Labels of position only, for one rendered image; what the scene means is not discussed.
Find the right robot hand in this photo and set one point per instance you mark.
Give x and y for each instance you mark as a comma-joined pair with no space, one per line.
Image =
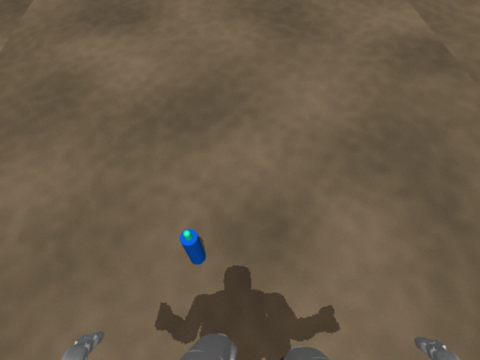
434,349

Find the left robot hand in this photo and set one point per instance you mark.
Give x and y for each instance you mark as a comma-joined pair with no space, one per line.
83,346

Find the bottle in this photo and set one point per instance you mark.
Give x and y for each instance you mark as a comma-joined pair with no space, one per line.
192,245

